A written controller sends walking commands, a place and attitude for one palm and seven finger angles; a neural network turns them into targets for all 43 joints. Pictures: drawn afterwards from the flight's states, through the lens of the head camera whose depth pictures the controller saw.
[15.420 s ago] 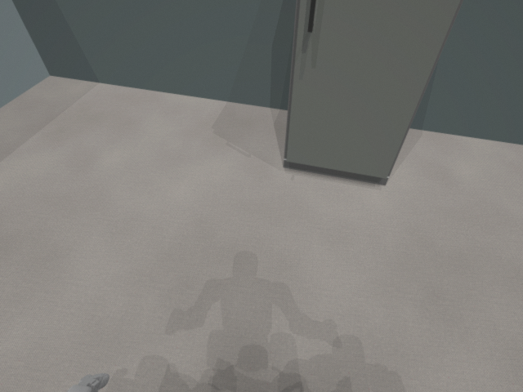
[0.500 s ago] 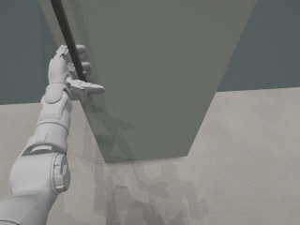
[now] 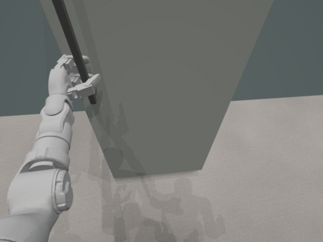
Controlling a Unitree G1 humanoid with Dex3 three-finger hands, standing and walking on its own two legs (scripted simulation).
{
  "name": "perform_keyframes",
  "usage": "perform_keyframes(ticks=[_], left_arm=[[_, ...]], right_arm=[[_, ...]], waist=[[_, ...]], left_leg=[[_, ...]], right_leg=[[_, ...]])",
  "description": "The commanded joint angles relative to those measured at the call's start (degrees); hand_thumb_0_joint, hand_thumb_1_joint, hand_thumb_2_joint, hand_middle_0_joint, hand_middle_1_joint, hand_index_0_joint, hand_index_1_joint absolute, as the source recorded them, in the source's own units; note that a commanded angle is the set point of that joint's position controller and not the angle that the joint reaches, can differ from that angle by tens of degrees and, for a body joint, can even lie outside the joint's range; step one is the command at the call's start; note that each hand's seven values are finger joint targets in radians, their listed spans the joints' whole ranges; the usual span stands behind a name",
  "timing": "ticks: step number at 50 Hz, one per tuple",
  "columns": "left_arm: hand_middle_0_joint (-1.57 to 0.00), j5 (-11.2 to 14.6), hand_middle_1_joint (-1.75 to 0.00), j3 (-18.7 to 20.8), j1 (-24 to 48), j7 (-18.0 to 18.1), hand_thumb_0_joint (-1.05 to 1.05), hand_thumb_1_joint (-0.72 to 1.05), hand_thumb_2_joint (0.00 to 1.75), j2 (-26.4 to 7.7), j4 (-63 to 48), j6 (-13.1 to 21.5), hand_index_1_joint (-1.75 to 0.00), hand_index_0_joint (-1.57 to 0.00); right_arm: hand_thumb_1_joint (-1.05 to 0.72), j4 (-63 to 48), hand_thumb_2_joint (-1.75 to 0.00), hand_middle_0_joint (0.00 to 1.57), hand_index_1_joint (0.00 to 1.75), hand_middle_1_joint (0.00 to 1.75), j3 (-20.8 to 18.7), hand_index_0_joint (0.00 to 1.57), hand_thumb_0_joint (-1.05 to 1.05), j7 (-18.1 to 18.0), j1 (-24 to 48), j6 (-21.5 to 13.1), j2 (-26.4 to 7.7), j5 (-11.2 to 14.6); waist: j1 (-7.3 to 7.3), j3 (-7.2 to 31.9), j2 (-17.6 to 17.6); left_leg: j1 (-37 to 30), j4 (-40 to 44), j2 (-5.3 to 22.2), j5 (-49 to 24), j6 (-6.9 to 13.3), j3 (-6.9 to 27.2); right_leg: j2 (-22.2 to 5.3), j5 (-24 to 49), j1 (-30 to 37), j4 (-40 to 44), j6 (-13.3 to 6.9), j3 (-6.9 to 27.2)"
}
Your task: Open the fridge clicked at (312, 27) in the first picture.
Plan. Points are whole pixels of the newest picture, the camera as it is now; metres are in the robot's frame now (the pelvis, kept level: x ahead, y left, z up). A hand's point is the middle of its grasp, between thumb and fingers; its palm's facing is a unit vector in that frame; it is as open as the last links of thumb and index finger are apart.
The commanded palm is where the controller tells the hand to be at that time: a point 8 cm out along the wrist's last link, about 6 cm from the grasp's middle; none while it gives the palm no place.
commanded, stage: grip the handle and tug to test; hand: left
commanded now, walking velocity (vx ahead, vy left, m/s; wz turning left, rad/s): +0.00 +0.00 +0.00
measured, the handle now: (68, 19) +0.53 +0.20 +0.28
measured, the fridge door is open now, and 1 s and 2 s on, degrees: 0 2 35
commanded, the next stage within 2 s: pull the door a little, standing still in 0.86 s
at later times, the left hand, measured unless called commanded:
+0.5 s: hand (88, 83) +0.47 +0.18 +0.15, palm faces +0.13 -0.99 +0.01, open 6.1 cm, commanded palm +0.43 +0.22 +0.15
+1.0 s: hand (88, 87) +0.45 +0.17 +0.15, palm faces +0.12 -0.99 +0.01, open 6.2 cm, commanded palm +0.42 +0.22 +0.15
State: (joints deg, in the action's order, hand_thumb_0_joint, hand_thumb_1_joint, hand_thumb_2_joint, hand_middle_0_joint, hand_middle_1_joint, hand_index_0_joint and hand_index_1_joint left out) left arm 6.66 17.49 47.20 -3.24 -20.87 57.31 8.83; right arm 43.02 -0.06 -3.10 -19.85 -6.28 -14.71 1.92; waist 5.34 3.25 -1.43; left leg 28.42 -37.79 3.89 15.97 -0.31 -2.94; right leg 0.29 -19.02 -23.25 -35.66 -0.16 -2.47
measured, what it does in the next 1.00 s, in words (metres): stands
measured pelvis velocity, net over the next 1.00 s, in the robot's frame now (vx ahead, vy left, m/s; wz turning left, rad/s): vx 0.02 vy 0.00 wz -0.01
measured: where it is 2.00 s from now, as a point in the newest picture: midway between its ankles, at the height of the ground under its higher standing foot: outside the picture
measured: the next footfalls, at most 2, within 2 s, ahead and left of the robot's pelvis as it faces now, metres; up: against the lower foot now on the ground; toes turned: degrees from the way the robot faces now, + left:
none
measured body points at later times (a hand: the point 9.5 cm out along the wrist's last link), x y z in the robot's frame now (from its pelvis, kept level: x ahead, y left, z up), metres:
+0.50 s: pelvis +0.01 +0.00 +0.00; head +0.04 +0.00 +0.45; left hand +0.46 +0.23 +0.15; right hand +0.07 -0.27 -0.11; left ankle +0.03 +0.12 -0.72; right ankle -0.01 -0.12 -0.72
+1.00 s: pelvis +0.02 +0.00 +0.01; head +0.03 +0.00 +0.46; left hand +0.44 +0.22 +0.15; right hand +0.10 -0.26 -0.11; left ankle +0.03 +0.12 -0.72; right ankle -0.01 -0.12 -0.72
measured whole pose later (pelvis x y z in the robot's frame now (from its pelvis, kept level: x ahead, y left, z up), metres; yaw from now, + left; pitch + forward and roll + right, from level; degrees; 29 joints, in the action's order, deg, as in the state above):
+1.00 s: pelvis +0.02 +0.00 +0.01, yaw -1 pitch +5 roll -1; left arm 8.1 15.4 34.2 -2.0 -15.9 39.3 2.1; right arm 40.9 -0.7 -3.0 -18.7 -3.6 -14.1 2.7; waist 3.2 4.5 -1.7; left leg 22.2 -34.7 3.8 17.0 -0.4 -4.0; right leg 0.3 -19.4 -17.3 -32.1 0.0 -1.4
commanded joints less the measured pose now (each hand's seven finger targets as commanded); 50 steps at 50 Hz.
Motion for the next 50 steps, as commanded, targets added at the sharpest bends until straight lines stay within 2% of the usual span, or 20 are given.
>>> perform_keyframes(ticks=[1, 2, 4, 5, 9, 13, 15, 18, 20, 22, 23, 29, 31, 32, 35, 40, 42, 47, 48, 50], left_arm=[[-0.44, 0.91, -1.39, 1.21, 28.54, -1.17, 0.0, 0.85, 0.88, -12.52, -15.84, 4.65, -1.39, -0.44], [-0.45, 1.0, -1.4, 0.35, 27.77, -1.15, 0.0, 0.9, 0.9, -10.95, -15.81, 4.55, -1.4, -0.45], [-0.45, 0.85, -1.4, 0.75, 26.23, -1.04, 0.0, 0.9, 0.9, -11.46, -16.57, 4.53, -1.4, -0.45], [-0.45, 1.04, -1.4, -0.95, 26.72, -1.1, 0.0, 0.9, 0.9, -9.38, -16.88, 4.3, -1.4, -0.45], [-0.45, 1.01, -1.4, 2.16, 25.48, -0.81, 0.0, 0.9, 0.9, -12.86, -16.33, 3.89, -1.4, -0.45], [-0.45, 1.0, -1.4, -0.21, 25.82, -1.05, 0.0, 0.9, 0.9, -9.88, -16.64, 3.09, -1.4, -0.45], [-0.45, 0.83, -1.4, 2.14, 25.6, -0.88, 0.0, 0.9, 0.9, -12.84, -15.53, 2.95, -1.4, -0.45], [-0.45, 0.86, -1.4, 1.33, 25.92, -1.04, 0.0, 0.9, 0.9, -11.42, -15.19, 2.9, -1.4, -0.45], [-0.45, 0.73, -1.4, 2.1, 25.57, -0.96, 0.0, 0.9, 0.9, -12.56, -15.18, 3.0, -1.4, -0.45], [-0.45, 0.79, -1.4, 0.42, 27.17, -1.05, 0.0, 0.9, 0.9, -10.75, -15.47, 3.02, -1.4, -0.45], [-0.45, 0.7, -1.4, 0.37, 26.48, -1.0, 0.0, 0.9, 0.9, -10.49, -15.37, 2.98, -1.4, -0.45], [-0.45, 0.81, -1.4, 0.55, 22.73, -0.96, 0.0, 0.9, 0.9, -10.56, -16.19, 2.63, -1.4, -0.45], [-0.45, 0.89, -1.4, -0.62, 22.49, -0.89, 0.0, 0.9, 0.9, -8.82, -18.39, 2.6, -1.4, -0.45], [-0.45, 1.07, -1.4, -0.95, 20.74, -0.95, 0.0, 0.9, 0.9, -7.93, -17.29, 2.13, -1.4, -0.45], [-0.45, 1.04, -1.4, -0.36, 20.12, -0.93, 0.0, 0.9, 0.9, -9.02, -20.4, 1.85, -1.4, -0.45], [-0.45, 1.85, -1.4, 0.14, 10.21, -1.0, 0.0, 0.9, 0.9, -7.96, -26.18, 0.37, -1.4, -0.45], [-0.45, 2.14, -1.4, -1.96, 9.87, -0.92, 0.0, 0.9, 0.9, -5.31, -28.52, -0.73, -1.4, -0.45], [-0.45, 1.95, -1.4, -1.89, 9.43, 0.13, 0.0, 0.9, 0.9, -4.93, -32.16, -2.92, -1.4, -0.45], [-0.45, 1.97, -1.4, -1.54, 8.51, 0.21, 0.0, 0.9, 0.9, -5.19, -32.28, -3.43, -1.4, -0.45], [-0.45, 1.3, -1.4, 0.29, 15.9, 0.76, 0.0, 0.9, 0.9, -9.15, -31.47, -3.69, -1.4, -0.45]], right_arm=[[-0.9, -5.48, -0.9, 0.2, 0.3, 0.3, -3.2, 0.2, 0.0, -0.64, -1.67, -1.69, -9.1, 0.49], [-0.9, -5.55, -0.9, 0.2, 0.3, 0.3, -3.2, 0.2, 0.0, -0.55, -1.46, -1.78, -8.8, 0.51], [-0.9, -5.65, -0.9, 0.2, 0.3, 0.3, -3.24, 0.2, 0.0, -0.52, -1.68, -1.68, -8.96, 0.46], [-0.9, -5.63, -0.9, 0.2, 0.3, 0.3, -3.15, 0.2, 0.0, -0.47, -1.15, -1.72, -8.66, 0.59], [-0.9, -5.44, -0.9, 0.2, 0.3, 0.3, -3.27, 0.2, 0.0, -0.59, -1.62, -1.43, -9.17, 0.4], [-0.9, -5.77, -0.9, 0.2, 0.3, 0.3, -3.08, 0.2, 0.0, -0.6, -0.93, -1.25, -8.57, 0.56], [-0.9, -5.58, -0.9, 0.2, 0.3, 0.3, -3.1, 0.2, 0.0, -0.69, -1.08, -1.0, -8.89, 0.52], [-0.9, -5.8, -0.9, 0.2, 0.3, 0.3, -3.11, 0.2, 0.0, -0.71, -1.04, -0.89, -8.65, 0.47], [-0.9, -5.81, -0.9, 0.2, 0.3, 0.3, -3.02, 0.2, 0.0, -0.79, -1.03, -0.73, -8.75, 0.46], [-0.9, -5.8, -0.9, 0.2, 0.3, 0.3, -2.96, 0.2, 0.0, -0.75, -0.96, -0.77, -8.5, 0.53], [-0.9, -5.89, -0.9, 0.2, 0.3, 0.3, -3.01, 0.2, 0.0, -0.7, -0.71, -0.82, -8.42, 0.53], [-0.9, -6.63, -0.9, 0.2, 0.3, 0.3, -3.04, 0.2, 0.0, -0.55, -0.54, -0.6, -8.74, 0.64], [-0.9, -6.94, -0.9, 0.2, 0.3, 0.3, -3.2, 0.2, 0.0, -0.51, -0.1, -0.74, -8.35, 0.7], [-0.9, -7.03, -0.9, 0.2, 0.3, 0.3, -3.1, 0.2, 0.0, -0.44, 0.1, -0.75, -8.25, 0.74], [-0.9, -7.48, -0.9, 0.2, 0.3, 0.3, -3.18, 0.2, 0.0, -0.41, 0.46, -0.57, -8.47, 0.75], [-0.9, -9.02, -0.9, 0.2, 0.3, 0.3, -3.45, 0.2, 0.0, -0.1, 1.57, -0.24, -8.12, 1.0], [-0.9, -9.38, -0.9, 0.2, 0.3, 0.3, -3.41, 0.2, 0.0, -0.09, 2.38, -0.11, -7.76, 1.2], [-0.9, -9.06, -0.9, 0.2, 0.3, 0.3, -3.59, 0.2, 0.0, -0.41, 2.95, 0.29, -7.66, 1.16], [-0.9, -9.01, -0.9, 0.2, 0.3, 0.3, -3.52, 0.2, 0.0, -0.42, 3.04, 0.42, -7.67, 1.12], [-0.9, -7.95, -0.9, 0.2, 0.3, 0.3, -3.25, 0.2, 0.0, -1.01, 3.0, 0.95, -8.07, 0.95]], waist=[[-0.3, 21.61, -1.22], [-0.33, 21.61, -1.27], [-0.83, 21.96, -2.04], [-0.26, 21.22, -2.69], [-0.94, 20.32, -0.12], [-0.47, 19.72, -1.03], [-0.73, 19.33, -0.67], [-0.68, 19.12, 0.07], [-0.79, 20.11, -0.78], [-0.13, 19.66, -0.64], [-0.51, 19.5, -2.11], [-1.07, 20.19, 0.09], [-1.34, 21.64, -1.03], [-1.46, 20.2, -0.71], [-1.95, 21.02, -1.49], [-4.23, 22.93, -1.45], [-3.8, 20.87, -1.06], [-3.47, 19.21, -0.56], [-3.73, 19.24, -0.54], [-2.46, 17.83, 0.01]], left_leg=[[-16.38, 2.88, -2.74, -15.38, 1.42, 2.49], [-17.04, 2.78, -2.8, -15.83, 1.46, 2.35], [-17.61, 2.67, -2.68, -17.15, 1.33, 2.56], [-18.01, 2.67, -2.71, -17.37, 1.37, 2.35], [-16.39, 2.99, -2.71, -16.69, 1.53, 2.31], [-16.83, 2.93, -2.84, -17.92, 1.53, 1.98], [-15.91, 2.99, -2.84, -16.81, 1.58, 1.92], [-15.77, 3.03, -2.94, -16.74, 1.58, 1.96], [-16.47, 3.0, -2.87, -17.42, 1.54, 2.0], [-16.4, 2.85, -2.87, -16.64, 1.49, 2.05], [-16.64, 2.81, -2.83, -16.6, 1.39, 2.01], [-16.29, 3.18, -2.87, -16.31, 1.54, 2.02], [-17.87, 2.99, -2.74, -17.84, 1.42, 2.15], [-17.17, 3.15, -2.7, -17.38, 1.38, 2.02], [-17.51, 3.42, -2.76, -18.35, 1.46, 1.84], [-18.9, 3.63, -2.66, -23.92, 1.44, 1.37], [-18.99, 3.94, -2.57, -24.08, 1.44, 1.19], [-20.58, 4.26, -2.33, -26.11, 1.54, 1.27], [-20.39, 4.39, -2.39, -26.22, 1.5, 1.16], [-19.45, 4.53, -2.65, -23.93, 1.64, 1.37]], right_leg=[[2.11, 20.85, 3.26, 4.2, -0.43, 1.03], [2.25, 21.18, 3.03, 4.25, -0.41, 0.91], [2.27, 21.53, 3.42, 4.07, -0.6, 0.83], [2.2, 21.94, 2.79, 4.27, -0.48, 0.85], [2.27, 21.89, 4.02, 4.53, -0.5, 0.82], [2.17, 23.77, 3.78, 4.46, -0.37, 0.95], [2.0, 22.92, 3.88, 4.64, -0.31, 1.15], [2.05, 23.11, 4.06, 4.59, -0.37, 1.08], [1.91, 23.11, 4.13, 4.43, -0.39, 1.0], [1.99, 22.5, 3.45, 4.53, -0.33, 0.99], [2.0, 22.13, 3.04, 4.5, -0.42, 1.07], [2.03, 22.15, 4.47, 4.54, -0.4, 0.9], [2.15, 22.87, 4.43, 4.2, -0.49, 0.82], [2.19, 22.44, 4.13, 4.46, -0.47, 0.68], [2.08, 23.7, 5.43, 4.44, -0.55, 0.85], [2.24, 28.61, 9.38, 4.26, -0.7, 0.66], [2.32, 28.87, 9.02, 4.68, -0.54, 0.45], [2.28, 29.71, 8.61, 5.49, -0.42, 0.42], [2.24, 30.17, 9.06, 5.5, -0.44, 0.41], [1.92, 29.46, 8.35, 5.87, -0.32, 0.84]])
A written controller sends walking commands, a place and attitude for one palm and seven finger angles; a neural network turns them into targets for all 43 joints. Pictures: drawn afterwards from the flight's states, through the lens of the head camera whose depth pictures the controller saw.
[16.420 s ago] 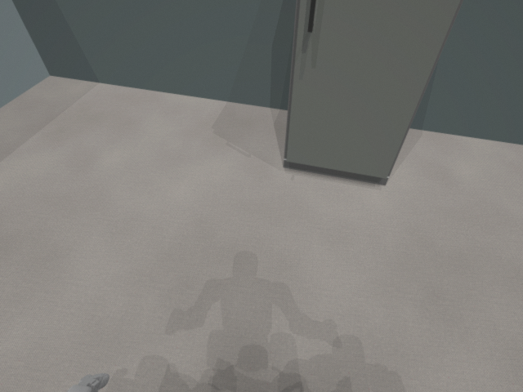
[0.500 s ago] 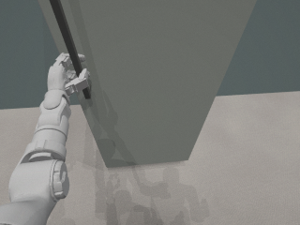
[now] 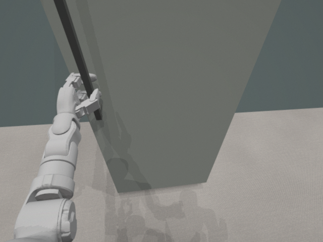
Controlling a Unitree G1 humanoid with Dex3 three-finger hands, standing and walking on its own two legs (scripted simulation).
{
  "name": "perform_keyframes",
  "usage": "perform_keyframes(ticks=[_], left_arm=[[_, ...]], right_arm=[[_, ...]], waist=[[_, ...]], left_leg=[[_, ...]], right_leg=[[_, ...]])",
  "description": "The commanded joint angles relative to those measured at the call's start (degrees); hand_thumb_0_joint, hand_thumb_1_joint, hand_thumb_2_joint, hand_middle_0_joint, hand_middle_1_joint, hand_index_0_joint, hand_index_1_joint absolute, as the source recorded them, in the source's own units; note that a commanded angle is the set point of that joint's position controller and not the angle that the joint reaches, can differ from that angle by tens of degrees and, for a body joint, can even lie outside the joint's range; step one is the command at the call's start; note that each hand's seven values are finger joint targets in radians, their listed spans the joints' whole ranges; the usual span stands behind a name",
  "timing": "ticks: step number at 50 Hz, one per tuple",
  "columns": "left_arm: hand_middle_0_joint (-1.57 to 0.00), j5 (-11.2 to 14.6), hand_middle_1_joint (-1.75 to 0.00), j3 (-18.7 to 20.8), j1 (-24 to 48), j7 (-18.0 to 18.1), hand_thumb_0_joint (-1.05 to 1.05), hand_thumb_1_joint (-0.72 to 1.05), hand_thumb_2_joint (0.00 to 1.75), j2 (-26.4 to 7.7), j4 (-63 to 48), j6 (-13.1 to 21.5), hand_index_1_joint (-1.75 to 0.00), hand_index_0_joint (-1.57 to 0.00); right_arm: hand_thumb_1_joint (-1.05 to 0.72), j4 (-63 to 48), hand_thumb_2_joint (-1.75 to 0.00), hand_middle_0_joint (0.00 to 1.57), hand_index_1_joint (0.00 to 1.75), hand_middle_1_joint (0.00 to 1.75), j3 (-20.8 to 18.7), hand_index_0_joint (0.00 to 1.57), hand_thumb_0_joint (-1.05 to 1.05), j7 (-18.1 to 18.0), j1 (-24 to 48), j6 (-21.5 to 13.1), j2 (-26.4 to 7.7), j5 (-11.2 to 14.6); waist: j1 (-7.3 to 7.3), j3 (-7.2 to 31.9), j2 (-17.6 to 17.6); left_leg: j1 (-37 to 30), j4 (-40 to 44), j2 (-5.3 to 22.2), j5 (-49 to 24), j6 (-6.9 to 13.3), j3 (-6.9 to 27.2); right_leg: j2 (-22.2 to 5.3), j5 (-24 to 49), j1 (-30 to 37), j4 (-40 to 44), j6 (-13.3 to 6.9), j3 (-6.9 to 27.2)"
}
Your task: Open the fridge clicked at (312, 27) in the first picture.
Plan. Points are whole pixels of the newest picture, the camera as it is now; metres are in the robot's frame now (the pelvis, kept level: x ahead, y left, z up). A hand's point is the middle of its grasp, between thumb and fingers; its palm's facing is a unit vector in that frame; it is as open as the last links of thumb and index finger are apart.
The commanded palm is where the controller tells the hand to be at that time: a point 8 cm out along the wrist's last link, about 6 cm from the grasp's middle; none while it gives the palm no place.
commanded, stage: pull the door a little, standing still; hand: left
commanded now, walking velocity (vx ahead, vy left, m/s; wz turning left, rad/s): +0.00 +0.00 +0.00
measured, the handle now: (76, 40) +0.49 +0.20 +0.27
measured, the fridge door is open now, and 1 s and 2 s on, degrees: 2 35 68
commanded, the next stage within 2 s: walk backward, drawing the door open in 0.26 s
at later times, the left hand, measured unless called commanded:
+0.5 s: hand (98, 132) +0.33 +0.15 +0.14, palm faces +0.09 -0.99 -0.13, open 6.6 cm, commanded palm +0.29 +0.20 +0.14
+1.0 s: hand (138, 194) +0.19 +0.05 +0.14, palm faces +0.11 -0.98 -0.19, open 6.7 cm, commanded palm +0.16 +0.10 +0.14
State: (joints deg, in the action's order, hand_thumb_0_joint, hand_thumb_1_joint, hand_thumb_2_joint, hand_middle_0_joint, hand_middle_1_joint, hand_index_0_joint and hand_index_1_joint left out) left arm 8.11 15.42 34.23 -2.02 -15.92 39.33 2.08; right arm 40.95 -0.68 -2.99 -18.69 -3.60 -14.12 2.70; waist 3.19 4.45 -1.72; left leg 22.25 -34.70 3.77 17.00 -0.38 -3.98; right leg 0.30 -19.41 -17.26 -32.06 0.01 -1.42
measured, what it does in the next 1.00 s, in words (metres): walks backwards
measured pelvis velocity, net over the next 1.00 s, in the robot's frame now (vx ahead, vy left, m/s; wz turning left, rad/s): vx -0.08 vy -0.08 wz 0.19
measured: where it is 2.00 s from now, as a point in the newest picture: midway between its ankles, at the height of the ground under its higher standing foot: outside the picture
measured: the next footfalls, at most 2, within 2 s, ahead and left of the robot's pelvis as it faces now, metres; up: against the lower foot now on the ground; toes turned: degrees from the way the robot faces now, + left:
left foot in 1.16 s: -0.10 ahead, +0.03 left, +0.00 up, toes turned +25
right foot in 1.36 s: +0.04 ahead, -0.31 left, +0.00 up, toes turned +24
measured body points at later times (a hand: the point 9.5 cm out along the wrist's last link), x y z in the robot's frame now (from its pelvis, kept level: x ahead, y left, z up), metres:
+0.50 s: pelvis -0.02 +0.00 +0.00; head -0.03 -0.02 +0.45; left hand +0.32 +0.20 +0.15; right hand +0.15 -0.25 -0.09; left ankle +0.00 +0.12 -0.73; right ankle -0.04 -0.12 -0.73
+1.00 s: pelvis -0.08 -0.08 +0.00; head -0.08 -0.11 +0.45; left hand +0.18 +0.10 +0.15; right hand +0.10 -0.27 -0.11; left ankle -0.06 +0.08 -0.70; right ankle -0.04 -0.12 -0.73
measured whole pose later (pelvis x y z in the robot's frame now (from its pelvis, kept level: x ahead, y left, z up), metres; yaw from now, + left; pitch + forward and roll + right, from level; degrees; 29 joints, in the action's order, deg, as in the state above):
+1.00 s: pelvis -0.08 -0.08 +0.00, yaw +11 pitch -1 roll +1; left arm 0.9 -6.2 -2.2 3.7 -7.8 -10.9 -2.3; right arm 37.4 0.8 -5.5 -11.7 -0.3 -10.9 -0.7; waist 2.4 -0.8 -3.7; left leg 25.4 -47.4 3.2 22.2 -1.3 -0.8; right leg 1.6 -14.5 -16.3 -31.5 -6.7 -9.3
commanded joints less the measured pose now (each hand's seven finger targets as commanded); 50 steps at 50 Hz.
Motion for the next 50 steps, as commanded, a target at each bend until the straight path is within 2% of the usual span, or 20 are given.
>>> perform_keyframes(ticks=[1, 9, 13, 17, 18, 19, 20, 21, 23, 24, 28, 30, 32, 34, 37, 41, 44, 45, 48, 50], left_arm=[[-0.45, -0.31, -1.4, 1.5, 28.56, -0.44, 0.0, 0.9, 0.9, -12.74, -12.46, 2.95, -1.4, -0.45], [-0.45, 1.09, -1.4, 0.62, 14.9, -1.28, 0.0, 0.9, 0.9, -9.28, -19.09, 2.79, -1.4, -0.45], [-0.45, 2.5, -1.4, -0.77, 6.7, -1.75, 0.0, 0.9, 0.9, -6.49, -25.23, 1.78, -1.4, -0.45], [-0.45, 2.99, -1.4, -1.54, -3.12, -1.38, 0.0, 0.9, 0.9, -4.57, -34.44, 0.26, -1.4, -0.45], [-0.45, 3.07, -1.4, -1.89, -2.5, -1.08, 0.0, 0.9, 0.9, -4.83, -39.78, -0.14, -1.4, -0.45], [-0.45, -3.1, -1.4, -1.39, 13.11, 2.84, 0.0, 0.9, 0.9, -16.7, -42.91, 3.52, -1.4, -0.45], [-0.45, -3.24, -1.4, -3.11, 2.56, 4.14, 0.0, 0.9, 0.9, -10.47, -34.58, 3.77, -1.4, -0.45], [-0.45, -3.29, -1.4, -6.88, -2.39, 4.36, 0.0, 0.9, 0.9, -6.01, -35.05, 3.52, -1.4, -0.45], [-0.45, -3.84, -1.4, -9.06, -4.28, 4.81, 0.0, 0.9, 0.9, -5.04, -40.06, 3.89, -1.4, -0.45], [-0.45, -4.07, -1.4, -9.38, -4.68, 5.08, 0.0, 0.9, 0.9, -5.18, -41.95, 4.36, -1.4, -0.45], [-0.45, -4.07, -1.4, -11.35, -9.52, 5.84, 0.0, 0.9, 0.9, -3.14, -49.97, 4.43, -1.4, -0.45], [-0.45, -4.09, -1.4, -11.73, -11.65, 6.23, 0.0, 0.9, 0.9, -2.6, -52.62, 3.91, -1.4, -0.45], [-0.45, -4.08, -1.4, -13.54, -12.98, 6.35, 0.0, 0.9, 0.9, -0.58, -55.82, 3.4, -1.4, -0.45], [-0.45, -4.33, -1.4, -12.83, -14.64, 6.66, 0.0, 0.9, 0.9, -1.15, -57.2, 2.81, -1.4, -0.45], [-0.45, -4.97, -1.4, -13.97, -17.32, 6.67, 0.0, 0.9, 0.9, 0.41, -60.23, 2.46, -1.4, -0.45], [-0.45, -5.55, -1.4, -15.41, -20.1, 6.26, 0.0, 0.9, 0.9, 1.34, -63.56, 1.97, -1.4, -0.45], [-0.45, -5.44, -1.4, -15.31, -21.52, 6.3, 0.0, 0.9, 0.9, 0.56, -66.08, 0.91, -1.4, -0.45], [-0.45, -5.69, -1.4, -15.67, -22.29, 6.22, 0.0, 0.9, 0.9, 1.21, -66.22, 0.81, -1.4, -0.45], [-0.45, -7.26, -1.4, -17.97, -24.53, 5.74, 0.0, 0.9, 0.9, 3.65, -66.75, 1.67, -1.4, -0.45], [-0.45, -7.49, -1.4, -20.95, -25.01, 5.37, 0.0, 0.9, 0.9, 5.9, -67.66, 2.23, -1.4, -0.45]], right_arm=[[-0.9, -5.78, -0.9, 0.2, 0.3, 0.3, -2.51, 0.2, 0.0, -1.15, 1.98, -1.65, -8.23, 0.16], [-0.9, -8.54, -0.9, 0.2, 0.3, 0.3, -2.32, 0.2, 0.0, -0.84, 4.82, -1.75, -7.51, 0.17], [-0.9, -10.53, -0.9, 0.2, 0.3, 0.3, -1.92, 0.2, 0.0, -0.7, 7.66, -2.0, -7.01, 0.69], [-0.9, -12.39, -0.9, 0.2, 0.3, 0.3, -1.49, 0.2, 0.0, -0.68, 10.91, -2.25, -6.11, 0.98], [-0.9, -13.0, -0.9, 0.2, 0.3, 0.3, -1.29, 0.2, 0.0, -0.67, 11.98, -2.41, -5.97, 1.09], [-0.9, -13.66, -0.9, 0.2, 0.3, 0.3, 0.12, 0.2, 0.0, -1.89, 10.92, -2.37, -6.12, 0.84], [-0.9, -10.89, -0.9, 0.2, 0.3, 0.3, -0.69, 0.2, 0.0, -2.74, 11.4, -1.81, -6.63, -0.99], [-0.9, -11.81, -0.9, 0.2, 0.3, 0.3, -0.63, 0.2, 0.0, -2.78, 12.68, -1.3, -6.07, -1.22], [-0.9, -13.17, -0.9, 0.2, 0.3, 0.3, -0.37, 0.2, 0.0, -2.78, 13.19, -0.65, -5.46, -1.34], [-0.9, -13.33, -0.9, 0.2, 0.3, 0.3, -0.4, 0.2, 0.0, -3.0, 13.48, -0.44, -5.55, -1.52], [-0.9, -15.05, -0.9, 0.2, 0.3, 0.3, 0.1, 0.2, 0.0, -2.8, 14.34, 1.24, -5.12, -2.03], [-0.9, -15.61, -0.9, 0.2, 0.3, 0.3, 0.13, 0.2, 0.0, -2.56, 14.8, 1.9, -5.16, -2.23], [-0.9, -16.26, -0.9, 0.2, 0.3, 0.3, 0.42, 0.2, 0.0, -2.2, 15.71, 2.6, -4.51, -2.72], [-0.9, -16.33, -0.9, 0.2, 0.3, 0.3, 0.08, 0.2, 0.0, -2.12, 16.34, 3.07, -4.82, -3.18], [-0.9, -16.43, -0.9, 0.2, 0.3, 0.3, 0.02, 0.2, 0.0, -2.02, 17.54, 3.43, -4.4, -3.75], [-0.9, -16.1, -0.9, 0.2, 0.3, 0.3, -0.37, 0.2, 0.0, -2.0, 17.53, 2.57, -3.36, -3.17], [-0.9, -15.14, -0.9, 0.2, 0.3, 0.3, -0.87, 0.2, 0.0, -2.54, 17.12, 1.56, -1.69, -2.15], [-0.9, -15.01, -0.9, 0.2, 0.3, 0.3, -0.73, 0.2, 0.0, -2.77, 17.51, 0.96, -1.48, -2.29], [-0.9, -14.23, -0.9, 0.2, 0.3, 0.3, -0.11, 0.2, 0.0, -3.25, 17.83, -0.97, -0.69, -3.59], [-0.9, -13.35, -0.9, 0.2, 0.3, 0.3, 0.13, 0.2, 0.0, -3.41, 16.28, -2.04, -0.27, -4.18]], waist=[[-0.14, 15.51, 0.54], [-3.44, 19.95, 0.04], [-4.58, 17.19, 2.74], [-6.03, 15.13, 0.48], [-6.17, 15.68, -0.37], [-2.38, 4.68, -2.32], [-2.84, 5.3, 2.95], [-3.17, 4.53, 4.87], [-2.99, 6.51, 7.6], [-2.78, 7.47, 6.13], [-2.54, 12.24, -1.95], [-2.39, 12.49, -4.87], [-2.13, 11.46, -6.83], [-2.08, 8.99, -8.25], [-2.18, 6.78, -7.86], [-2.01, 9.9, -1.67], [-1.94, 9.93, 11.05], [-2.54, 8.64, 12.41], [-3.71, 6.14, 10.62], [-3.2, 4.71, 8.64]], left_leg=[[-13.17, 1.56, -2.58, -24.31, 1.71, 2.47], [-15.82, 2.0, -2.8, -28.58, 1.55, 1.84], [-14.98, 3.59, -2.8, -25.81, 1.62, 1.31], [-16.09, 4.88, -2.8, -25.44, 1.54, 0.71], [-16.88, 5.27, -2.81, -25.12, 1.52, 0.71], [-14.16, 3.79, -0.95, -18.63, 2.4, 0.05], [-14.62, 1.48, -0.21, -17.28, 2.66, 0.85], [-14.67, 1.51, -0.18, -16.61, 2.57, 0.92], [-16.35, 2.13, -0.1, -16.91, 2.29, 1.38], [-17.84, 3.25, 0.42, -20.2, 2.23, 1.78], [-22.33, 6.72, 3.66, -34.15, 2.62, 4.41], [-22.12, 8.94, 5.3, -35.57, 2.85, 7.06], [-20.11, 12.03, 7.16, -31.47, 3.51, 10.16], [-16.62, 15.86, 9.0, -23.35, 4.43, 14.98], [-12.22, 18.23, 11.82, -14.23, 6.36, 20.2], [-10.48, 13.67, 7.19, -9.5, 3.86, 13.98], [-9.23, 1.52, -0.74, -0.06, 0.14, 1.62], [-5.95, -5.43, -1.98, 2.51, -0.2, 0.28], [5.37, -22.46, -1.7, 10.12, -0.67, 1.39], [6.9, -23.03, -0.42, 9.95, -1.29, 0.66]], right_leg=[[1.93, 29.32, 2.04, 2.33, -0.55, -0.34], [1.71, 32.9, 7.17, 2.12, -0.74, -0.57], [1.65, 32.44, 8.59, 3.09, -0.58, -0.88], [1.51, 32.06, 9.96, 3.87, -0.67, -0.93], [1.46, 31.63, 10.34, 4.14, -0.66, -0.92], [-3.04, 27.94, 3.08, 8.81, 0.62, 2.97], [-4.15, 26.17, 0.61, 10.22, 0.63, 2.1], [-4.9, 25.6, -0.12, 11.22, 0.91, 2.8], [-5.49, 23.62, 0.62, 10.96, 0.8, 2.53], [-5.1, 23.53, 1.0, 9.85, 0.7, 1.08], [-2.07, 21.43, 2.43, 4.76, 1.67, -1.03], [-0.81, 15.58, 2.15, 2.29, 1.81, -1.47], [0.0, 7.18, 1.32, 0.27, 1.62, -1.05], [0.9, 0.0, -0.07, -2.48, 1.42, -0.21], [0.42, -3.29, -0.79, -2.17, 0.92, 2.45], [-0.9, 5.52, 5.22, 7.83, 0.25, 2.15], [-9.1, -0.05, 1.85, 15.73, -3.52, 3.71], [-11.1, 1.39, 1.78, 16.92, -4.88, 4.13], [-15.03, 11.31, 5.23, 13.56, -8.85, 3.87], [-15.12, 20.61, 7.75, 9.98, -11.0, 0.89]])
